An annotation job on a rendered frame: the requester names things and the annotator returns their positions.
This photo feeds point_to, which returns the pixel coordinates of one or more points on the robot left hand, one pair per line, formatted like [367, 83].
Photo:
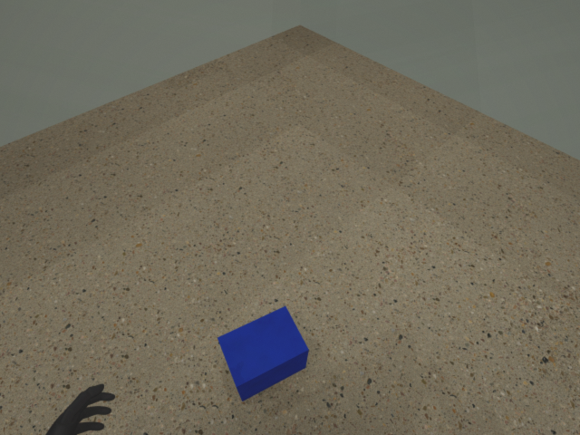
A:
[68, 422]

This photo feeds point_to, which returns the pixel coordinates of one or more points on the carton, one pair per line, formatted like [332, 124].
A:
[264, 352]

